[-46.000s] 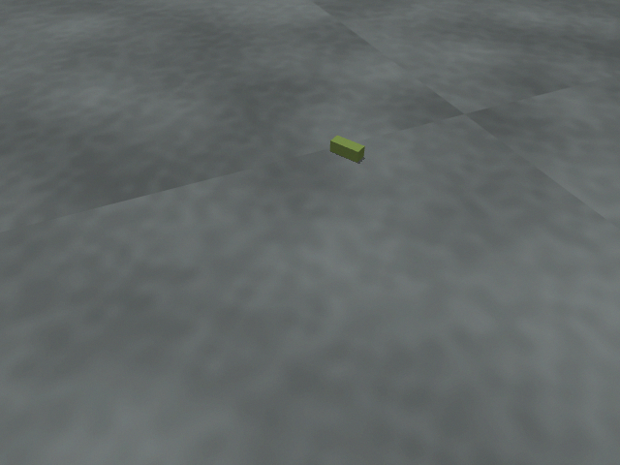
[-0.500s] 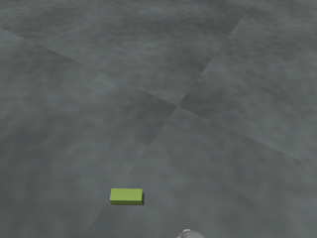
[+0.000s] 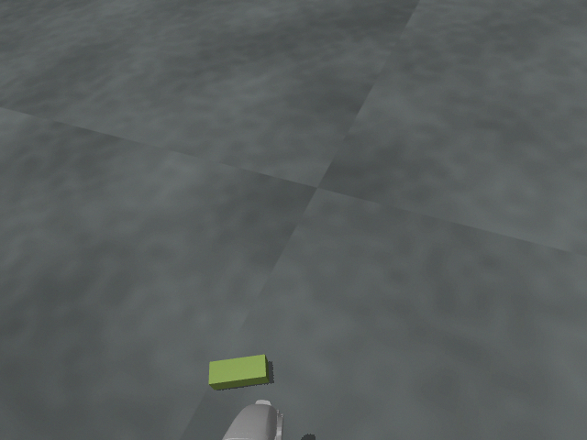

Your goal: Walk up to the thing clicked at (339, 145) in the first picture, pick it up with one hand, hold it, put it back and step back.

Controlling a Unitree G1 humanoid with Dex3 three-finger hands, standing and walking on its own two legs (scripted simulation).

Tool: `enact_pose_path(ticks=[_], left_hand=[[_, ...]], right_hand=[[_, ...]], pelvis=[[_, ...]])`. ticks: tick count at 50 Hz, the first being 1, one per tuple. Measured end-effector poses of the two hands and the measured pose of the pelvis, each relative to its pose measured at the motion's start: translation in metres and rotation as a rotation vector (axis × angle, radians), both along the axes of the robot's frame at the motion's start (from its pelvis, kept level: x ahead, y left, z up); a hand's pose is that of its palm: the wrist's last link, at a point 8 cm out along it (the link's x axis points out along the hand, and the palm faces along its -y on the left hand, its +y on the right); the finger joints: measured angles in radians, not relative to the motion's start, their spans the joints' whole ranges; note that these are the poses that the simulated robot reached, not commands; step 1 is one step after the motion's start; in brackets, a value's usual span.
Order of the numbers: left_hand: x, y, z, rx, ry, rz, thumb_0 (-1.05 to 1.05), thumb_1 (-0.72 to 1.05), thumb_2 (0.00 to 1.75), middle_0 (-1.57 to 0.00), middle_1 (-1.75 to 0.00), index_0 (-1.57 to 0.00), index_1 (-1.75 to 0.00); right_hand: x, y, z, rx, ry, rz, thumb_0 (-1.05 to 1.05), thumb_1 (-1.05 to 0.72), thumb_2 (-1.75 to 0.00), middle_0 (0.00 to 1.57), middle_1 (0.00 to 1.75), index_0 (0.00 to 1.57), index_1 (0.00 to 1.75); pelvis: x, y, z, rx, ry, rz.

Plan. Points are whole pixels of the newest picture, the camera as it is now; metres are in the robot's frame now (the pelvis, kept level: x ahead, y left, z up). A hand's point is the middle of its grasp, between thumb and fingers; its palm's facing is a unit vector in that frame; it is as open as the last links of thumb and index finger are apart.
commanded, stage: walk up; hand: left
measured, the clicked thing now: (239, 372) +0.43 +0.28 -0.72
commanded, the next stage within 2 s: stand in 0.66 s
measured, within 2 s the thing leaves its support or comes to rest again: neither
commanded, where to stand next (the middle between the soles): +0.06 +0.01 m, yaw +5 degrees
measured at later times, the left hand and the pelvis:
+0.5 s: hand out of the picture +0.03 +0.34 -0.16, palm faces +0.04 -0.92 -0.38, open 7.4 cm; pelvis -0.02 +0.06 -0.01, yaw +3 degrees
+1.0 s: hand out of the picture +0.04 +0.30 -0.13, palm faces +0.04 -0.94 -0.34, open 7.4 cm; pelvis -0.04 +0.04 +0.02, yaw +3 degrees
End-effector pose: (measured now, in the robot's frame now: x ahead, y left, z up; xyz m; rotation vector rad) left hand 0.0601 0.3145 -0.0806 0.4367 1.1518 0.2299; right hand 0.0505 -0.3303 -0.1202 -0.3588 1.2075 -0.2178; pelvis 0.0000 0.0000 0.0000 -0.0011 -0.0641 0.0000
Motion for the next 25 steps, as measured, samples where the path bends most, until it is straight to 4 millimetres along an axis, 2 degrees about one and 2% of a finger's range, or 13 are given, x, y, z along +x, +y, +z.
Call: enact_pose_path(ticks=[8, 11, 14, 16, 20, 25], left_hand=[[-0.01, 0.046, 0.01, 0.12, -0.004, 0.042, 0.01, 0.9, 0.9, -0.21, -0.3, -0.21, -0.3], [-0.014, 0.068, 0.003, 0.127, -0.018, 0.044, 0.01, 0.9, 0.9, -0.21, -0.3, -0.21, -0.3], [-0.016, 0.089, -0.014, 0.108, -0.03, 0.059, 0.01, 0.9, 0.9, -0.21, -0.3, -0.21, -0.3], [-0.021, 0.092, -0.022, 0.081, -0.024, 0.075, 0.01, 0.9, 0.9, -0.2, -0.3, -0.2, -0.3], [-0.028, 0.085, -0.033, -0.001, 0.0, 0.083, 0.01, 0.9, 0.9, -0.2, -0.3, -0.2, -0.3], [-0.036, 0.071, -0.044, -0.071, 0.025, 0.1, 0.01, 0.9, 0.9, -0.2, -0.3, -0.2, -0.3]], right_hand=[[0.029, 0.045, -0.023, 0.076, 0.004, 0.045, 0.01, -0.9, -0.9, 0.2, 0.3, 0.2, 0.3], [0.038, 0.06, -0.024, 0.066, -0.009, 0.068, 0.01, -0.9, -0.9, 0.2, 0.3, 0.2, 0.3], [0.041, 0.076, -0.02, 0.04, -0.037, 0.091, 0.01, -0.9, -0.9, 0.2, 0.3, 0.2, 0.3], [0.039, 0.085, -0.014, 0.032, -0.056, 0.107, 0.01, -0.9, -0.9, 0.2, 0.3, 0.2, 0.3], [0.032, 0.095, 0.007, 0.013, -0.062, 0.109, 0.01, -0.9, -0.9, 0.2, 0.3, 0.2, 0.3], [0.027, 0.085, 0.025, -0.036, -0.081, 0.12, 0.01, -0.9, -0.9, 0.21, 0.3, 0.21, 0.3]], pelvis=[[-0.011, 0.024, -0.009, 0.005, 0.022, 0.025], [-0.016, 0.039, -0.016, 0.005, 0.033, 0.048], [-0.022, 0.053, -0.024, 0.051, 0.02, 0.059], [-0.024, 0.06, -0.023, 0.042, 0.01, 0.053], [-0.023, 0.064, -0.012, 0.005, 0.015, 0.062], [-0.024, 0.058, -0.008, -0.003, 0.021, 0.06]])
